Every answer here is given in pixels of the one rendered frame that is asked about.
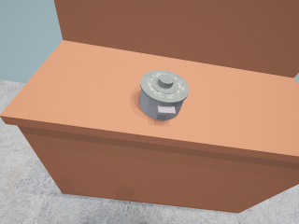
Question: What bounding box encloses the pot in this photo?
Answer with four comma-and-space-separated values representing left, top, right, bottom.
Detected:
140, 90, 184, 120

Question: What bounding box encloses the lid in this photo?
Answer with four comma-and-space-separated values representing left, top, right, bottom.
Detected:
140, 70, 190, 105

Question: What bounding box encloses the knob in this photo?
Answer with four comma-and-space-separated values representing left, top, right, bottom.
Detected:
158, 74, 174, 88

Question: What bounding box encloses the table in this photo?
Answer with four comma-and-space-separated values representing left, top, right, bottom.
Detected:
0, 0, 299, 214

